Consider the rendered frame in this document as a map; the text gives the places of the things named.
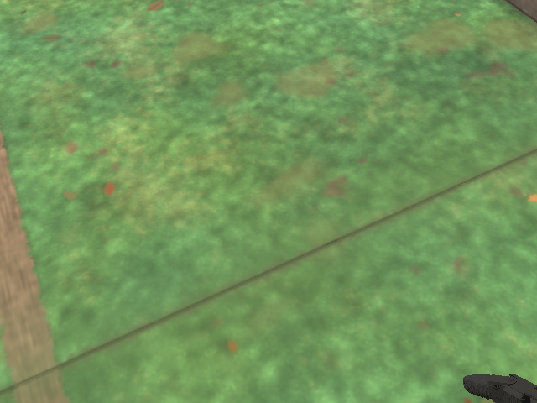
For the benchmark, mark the robot right hand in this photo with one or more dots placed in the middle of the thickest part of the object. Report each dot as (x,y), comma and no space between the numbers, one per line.
(501,389)

